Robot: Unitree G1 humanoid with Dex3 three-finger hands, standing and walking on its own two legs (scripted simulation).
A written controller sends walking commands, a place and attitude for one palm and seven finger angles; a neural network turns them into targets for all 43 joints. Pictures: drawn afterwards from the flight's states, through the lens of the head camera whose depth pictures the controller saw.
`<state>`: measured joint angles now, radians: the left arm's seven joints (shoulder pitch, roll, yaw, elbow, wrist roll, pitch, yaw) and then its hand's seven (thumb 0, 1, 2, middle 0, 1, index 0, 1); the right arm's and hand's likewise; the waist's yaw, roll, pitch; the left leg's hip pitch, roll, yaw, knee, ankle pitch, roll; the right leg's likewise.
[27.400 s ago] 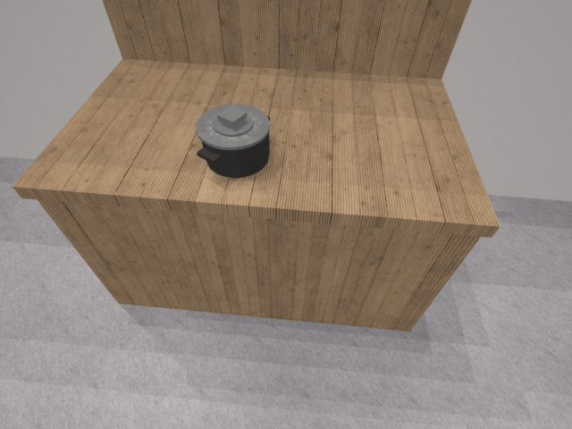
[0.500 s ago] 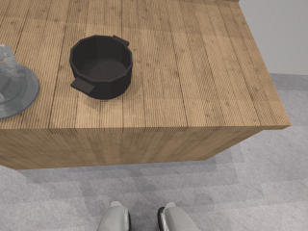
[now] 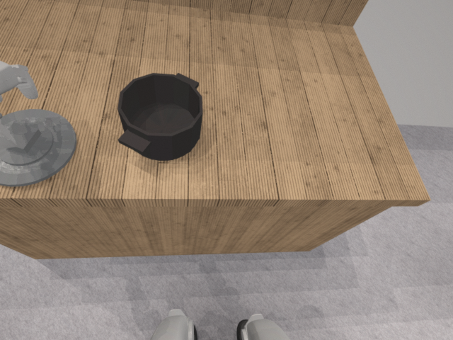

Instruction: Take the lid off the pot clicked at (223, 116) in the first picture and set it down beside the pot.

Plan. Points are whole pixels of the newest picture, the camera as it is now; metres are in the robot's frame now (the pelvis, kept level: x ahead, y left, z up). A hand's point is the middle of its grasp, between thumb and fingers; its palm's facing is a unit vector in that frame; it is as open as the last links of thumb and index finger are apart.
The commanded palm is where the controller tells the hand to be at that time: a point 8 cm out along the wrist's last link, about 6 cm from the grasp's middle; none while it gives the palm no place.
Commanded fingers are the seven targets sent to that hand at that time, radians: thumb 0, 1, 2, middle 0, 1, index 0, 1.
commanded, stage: raise the empty hand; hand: left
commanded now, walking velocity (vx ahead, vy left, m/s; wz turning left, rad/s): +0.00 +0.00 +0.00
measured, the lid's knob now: (20, 137) +0.49 +0.36 -0.02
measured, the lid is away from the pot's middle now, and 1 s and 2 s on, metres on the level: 0.26 0.26 0.26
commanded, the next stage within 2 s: draw the hand back to the body in 0.82 s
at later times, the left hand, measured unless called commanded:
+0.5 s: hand out of the picture +0.47 +0.35 +0.11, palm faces -0.43 -0.11 -0.90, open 11.0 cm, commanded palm +0.52 +0.33 +0.17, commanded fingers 0.00 0.03 0.55 -0.32 -0.92 -0.32 -0.92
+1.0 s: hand out of the picture +0.47 +0.35 +0.14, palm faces -0.43 -0.11 -0.89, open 11.0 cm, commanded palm +0.50 +0.34 +0.20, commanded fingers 0.00 0.03 0.55 -0.32 -0.92 -0.32 -0.92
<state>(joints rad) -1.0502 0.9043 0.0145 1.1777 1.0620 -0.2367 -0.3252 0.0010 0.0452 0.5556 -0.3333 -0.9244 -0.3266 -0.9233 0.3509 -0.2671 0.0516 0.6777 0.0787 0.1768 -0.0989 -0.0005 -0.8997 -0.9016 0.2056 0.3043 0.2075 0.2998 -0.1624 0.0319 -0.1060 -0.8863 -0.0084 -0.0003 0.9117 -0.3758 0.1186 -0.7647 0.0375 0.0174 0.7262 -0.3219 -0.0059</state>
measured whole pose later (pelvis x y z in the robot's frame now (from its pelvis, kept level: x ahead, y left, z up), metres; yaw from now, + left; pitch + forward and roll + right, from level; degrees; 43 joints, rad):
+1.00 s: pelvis +0.02 +0.00 +0.03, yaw +1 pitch +15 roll -5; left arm -1.08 0.92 -0.01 1.17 1.03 -0.23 -0.42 0.00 0.04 0.56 -0.33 -0.92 -0.33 -0.92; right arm 0.38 -0.29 0.02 0.70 0.08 0.15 -0.09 0.00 -0.90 -0.90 0.20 0.30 0.21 0.30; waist -0.13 0.03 -0.09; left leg -0.67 -0.03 0.01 0.73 -0.33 0.11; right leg -0.56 0.01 0.03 0.55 -0.27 0.00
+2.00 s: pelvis +0.05 -0.06 +0.05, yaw +1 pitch +1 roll -2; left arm -0.29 0.48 0.36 0.42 -0.02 -0.09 0.09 0.00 0.37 0.69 -0.28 -0.68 -0.27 -0.68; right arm 0.27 -0.27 0.02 0.67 0.05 -0.03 -0.05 0.01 -0.90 -0.90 0.20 0.30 0.20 0.30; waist -0.02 0.03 0.00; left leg -0.22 0.00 0.01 0.47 -0.28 0.03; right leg -0.15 0.02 -0.01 0.37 -0.25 0.00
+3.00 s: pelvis +0.03 -0.10 +0.05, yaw +2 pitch -5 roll -1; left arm 0.47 0.32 0.28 -0.37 -0.08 -0.11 0.08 0.02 0.89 0.90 -0.21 -0.31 -0.21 -0.30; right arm 0.16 -0.23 0.03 0.65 0.02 -0.11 -0.07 0.01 -0.90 -0.90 0.20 0.30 0.20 0.30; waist 0.05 0.08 0.01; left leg -0.12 0.03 -0.01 0.44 -0.24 -0.01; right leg -0.06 0.05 -0.04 0.37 -0.24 -0.04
